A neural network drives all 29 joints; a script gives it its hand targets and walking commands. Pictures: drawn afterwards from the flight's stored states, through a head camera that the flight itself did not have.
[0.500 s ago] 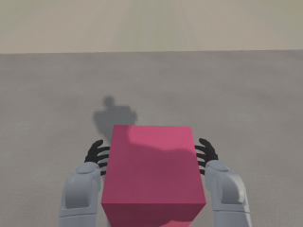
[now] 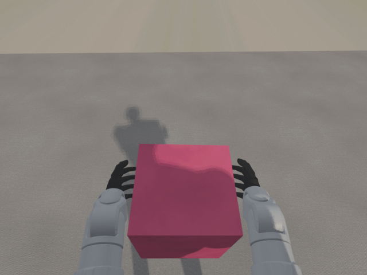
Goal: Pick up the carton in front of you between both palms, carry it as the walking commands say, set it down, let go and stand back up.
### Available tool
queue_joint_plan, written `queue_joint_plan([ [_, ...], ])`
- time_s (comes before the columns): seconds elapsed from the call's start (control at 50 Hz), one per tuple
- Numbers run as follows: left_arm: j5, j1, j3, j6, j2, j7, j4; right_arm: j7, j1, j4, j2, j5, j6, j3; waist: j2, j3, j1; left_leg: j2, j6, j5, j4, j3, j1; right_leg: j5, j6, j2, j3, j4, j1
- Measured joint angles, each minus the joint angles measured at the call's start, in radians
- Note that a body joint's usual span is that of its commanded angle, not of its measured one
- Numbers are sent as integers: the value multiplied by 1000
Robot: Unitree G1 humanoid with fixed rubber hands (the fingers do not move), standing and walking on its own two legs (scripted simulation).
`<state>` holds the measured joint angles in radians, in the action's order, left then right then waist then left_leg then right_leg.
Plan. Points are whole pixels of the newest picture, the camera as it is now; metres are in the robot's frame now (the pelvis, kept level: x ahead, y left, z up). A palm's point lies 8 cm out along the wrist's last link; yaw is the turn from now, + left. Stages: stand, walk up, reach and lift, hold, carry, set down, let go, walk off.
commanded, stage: carry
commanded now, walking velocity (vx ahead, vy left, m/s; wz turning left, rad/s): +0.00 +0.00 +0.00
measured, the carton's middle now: (182, 205) +0.31 +0.00 -0.05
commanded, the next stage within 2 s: hold in 0.12 s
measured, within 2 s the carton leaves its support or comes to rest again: neither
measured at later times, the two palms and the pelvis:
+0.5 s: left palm (102, 213) +0.24 +0.16 +0.05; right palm (245, 195) +0.28 -0.13 +0.05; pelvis -0.02 -0.02 +0.01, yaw +6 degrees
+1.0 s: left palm (117, 200) +0.31 +0.16 -0.01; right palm (238, 191) +0.33 -0.14 -0.01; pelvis -0.04 -0.03 -0.02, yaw +8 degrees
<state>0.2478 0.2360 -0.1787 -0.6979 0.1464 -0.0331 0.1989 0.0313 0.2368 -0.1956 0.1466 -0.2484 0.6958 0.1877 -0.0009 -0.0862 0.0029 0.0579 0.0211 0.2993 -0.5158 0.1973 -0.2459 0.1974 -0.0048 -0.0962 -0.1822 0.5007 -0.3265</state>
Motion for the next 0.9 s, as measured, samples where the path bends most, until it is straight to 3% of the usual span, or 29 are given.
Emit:
queue_joint_plan([
  [0.12, -6, -20, 16, -33, -4, -1, -23, 3, -21, 23, -4, 7, 32, -17, -2, -10, -1, -1, 2, 6, -8, 0, -1, 4, -3, -2, 1, 6, -1],
  [0.24, 3, -34, 29, -19, -6, 13, -19, -7, -58, 57, -10, 2, 33, -31, -3, 109, -16, -49, 1, -52, 108, -121, 155, -49, -11, 63, 174, -121, 178],
  [0.3, 9, -27, 24, -15, -5, 15, -8, -8, -48, 45, -9, 1, 29, -25, 3, 131, -10, -63, 0, -76, 137, -149, 184, -46, -31, 68, 209, -139, 211],
  [0.42, 15, -9, -5, -15, -2, 13, 20, -18, -1, -17, 0, -25, 24, -5, -3, 136, 4, -66, -9, -90, 136, -186, 198, -47, -18, 76, 204, -137, 235],
  [0.64, 60, 65, -75, -12, 15, 44, 121, -36, 63, -97, 15, -65, 29, 66, -15, 124, -6, -60, -26, -93, 107, -237, 195, -40, 3, 102, 201, -107, 242],
  [0.9, 247, 382, -354, 152, 4, 102, 456, -15, 352, -354, 89, -217, -106, 356, -9, 168, -25, -86, -21, -11, -98, -318, 10, 28, 19, 148, 220, 68, 75],
])
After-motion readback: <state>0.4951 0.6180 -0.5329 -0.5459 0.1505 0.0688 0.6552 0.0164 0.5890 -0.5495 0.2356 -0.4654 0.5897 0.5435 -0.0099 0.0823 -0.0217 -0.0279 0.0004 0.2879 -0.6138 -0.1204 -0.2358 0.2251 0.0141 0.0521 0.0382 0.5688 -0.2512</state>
